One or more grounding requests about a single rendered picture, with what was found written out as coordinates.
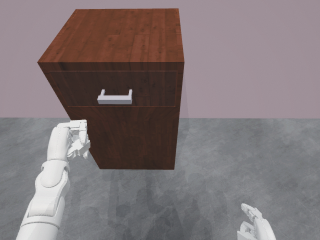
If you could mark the right robot hand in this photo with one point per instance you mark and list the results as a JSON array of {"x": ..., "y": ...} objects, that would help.
[{"x": 261, "y": 229}]

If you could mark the cabinet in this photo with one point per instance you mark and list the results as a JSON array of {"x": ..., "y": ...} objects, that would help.
[{"x": 134, "y": 39}]

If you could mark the robot left forearm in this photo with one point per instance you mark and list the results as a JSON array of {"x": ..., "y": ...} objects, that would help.
[{"x": 44, "y": 214}]

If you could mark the drawer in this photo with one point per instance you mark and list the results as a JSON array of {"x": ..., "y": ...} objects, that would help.
[{"x": 149, "y": 87}]

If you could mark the handle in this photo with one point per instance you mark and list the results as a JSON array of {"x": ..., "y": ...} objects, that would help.
[{"x": 115, "y": 99}]

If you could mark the left robot hand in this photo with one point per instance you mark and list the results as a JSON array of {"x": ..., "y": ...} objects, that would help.
[{"x": 61, "y": 141}]

